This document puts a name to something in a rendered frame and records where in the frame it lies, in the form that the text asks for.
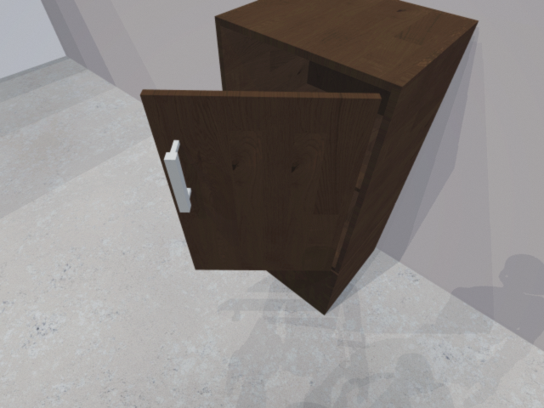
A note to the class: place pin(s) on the cupboard door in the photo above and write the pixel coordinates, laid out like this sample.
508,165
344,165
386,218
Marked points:
272,174

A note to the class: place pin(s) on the handle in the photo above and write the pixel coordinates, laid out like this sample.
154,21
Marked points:
175,173

